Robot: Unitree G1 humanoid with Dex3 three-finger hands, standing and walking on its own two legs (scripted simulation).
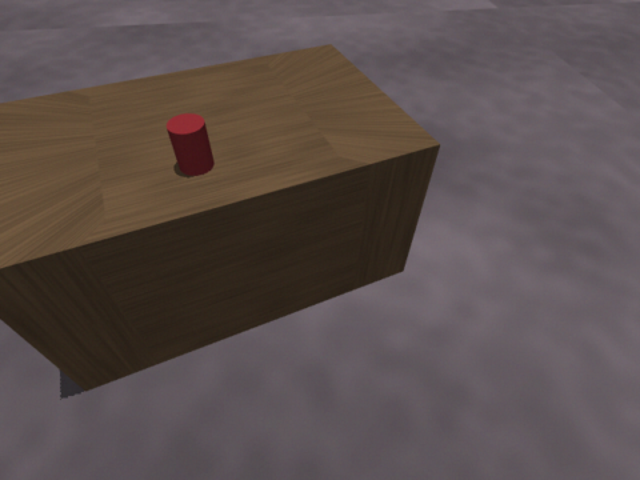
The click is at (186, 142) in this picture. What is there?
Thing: squat round
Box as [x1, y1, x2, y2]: [166, 113, 213, 175]
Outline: 177,115 171,118 167,122 166,126 181,171 189,175 197,175 208,171 213,165 213,160 202,117 190,113
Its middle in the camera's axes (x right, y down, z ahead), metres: -0.32 -0.25 +0.99
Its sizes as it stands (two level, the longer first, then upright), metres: 0.090 0.090 0.124
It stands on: a support 0.60 m high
